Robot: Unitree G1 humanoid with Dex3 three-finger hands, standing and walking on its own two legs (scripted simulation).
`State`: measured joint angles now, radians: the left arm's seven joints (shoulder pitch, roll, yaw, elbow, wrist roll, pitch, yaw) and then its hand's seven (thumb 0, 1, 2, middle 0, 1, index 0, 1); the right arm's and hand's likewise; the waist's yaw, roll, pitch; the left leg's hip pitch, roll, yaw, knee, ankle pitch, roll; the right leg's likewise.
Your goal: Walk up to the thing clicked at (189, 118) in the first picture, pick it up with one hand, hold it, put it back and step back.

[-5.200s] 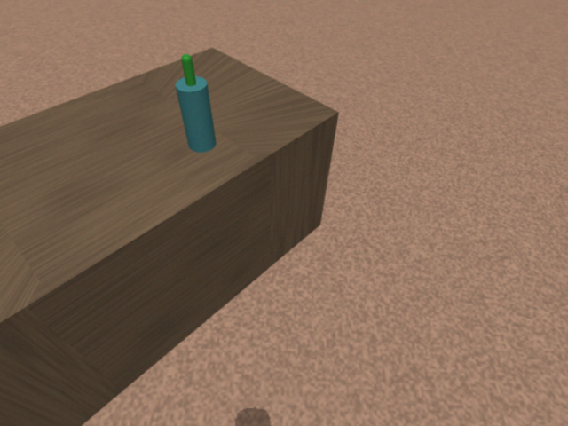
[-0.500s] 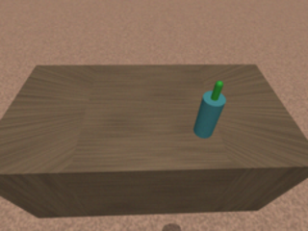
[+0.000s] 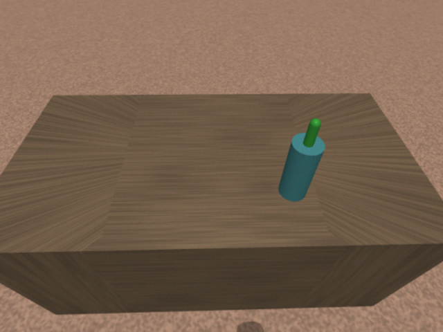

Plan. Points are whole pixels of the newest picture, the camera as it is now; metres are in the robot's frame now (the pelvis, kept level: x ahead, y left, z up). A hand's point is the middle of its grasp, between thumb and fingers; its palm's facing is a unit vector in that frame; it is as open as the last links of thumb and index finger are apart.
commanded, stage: stand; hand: right
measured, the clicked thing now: (302, 159) +0.54 -0.21 -0.05
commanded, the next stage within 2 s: rise first in 1.60 s
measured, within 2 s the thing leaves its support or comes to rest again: neither
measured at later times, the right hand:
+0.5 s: hand out of the picture +0.06 -0.26 -0.16, palm faces -0.03 +0.94 -0.33, open 7.4 cm
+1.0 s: hand out of the picture +0.07 -0.26 -0.16, palm faces -0.03 +0.94 -0.33, open 7.4 cm
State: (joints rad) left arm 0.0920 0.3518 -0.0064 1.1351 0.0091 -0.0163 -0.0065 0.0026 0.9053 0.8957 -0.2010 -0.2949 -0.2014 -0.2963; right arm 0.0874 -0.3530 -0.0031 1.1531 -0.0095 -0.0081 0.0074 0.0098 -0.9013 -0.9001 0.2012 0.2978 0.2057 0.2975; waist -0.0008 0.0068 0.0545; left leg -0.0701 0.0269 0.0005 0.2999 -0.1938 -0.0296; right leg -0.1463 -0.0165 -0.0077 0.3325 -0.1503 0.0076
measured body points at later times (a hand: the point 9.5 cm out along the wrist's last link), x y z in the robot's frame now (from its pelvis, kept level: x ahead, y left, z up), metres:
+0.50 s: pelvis +0.00 -0.01 +0.00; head +0.01 -0.01 +0.45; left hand +0.07 +0.30 -0.13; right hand +0.07 -0.31 -0.14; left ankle -0.02 +0.14 -0.75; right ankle +0.02 -0.12 -0.75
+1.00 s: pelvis +0.00 -0.01 +0.00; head +0.02 -0.01 +0.45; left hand +0.08 +0.30 -0.13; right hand +0.08 -0.31 -0.14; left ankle -0.02 +0.14 -0.75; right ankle +0.02 -0.12 -0.75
